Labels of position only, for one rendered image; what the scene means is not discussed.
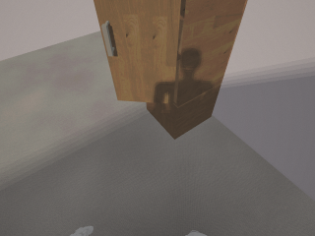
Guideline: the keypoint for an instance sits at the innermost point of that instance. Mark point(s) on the cupboard door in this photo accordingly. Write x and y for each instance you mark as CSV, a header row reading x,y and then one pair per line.
x,y
144,34

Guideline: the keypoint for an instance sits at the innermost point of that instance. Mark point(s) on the left robot hand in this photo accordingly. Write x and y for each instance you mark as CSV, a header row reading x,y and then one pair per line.
x,y
83,231

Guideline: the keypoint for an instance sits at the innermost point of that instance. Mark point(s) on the handle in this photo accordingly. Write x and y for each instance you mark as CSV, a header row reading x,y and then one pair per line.
x,y
107,39

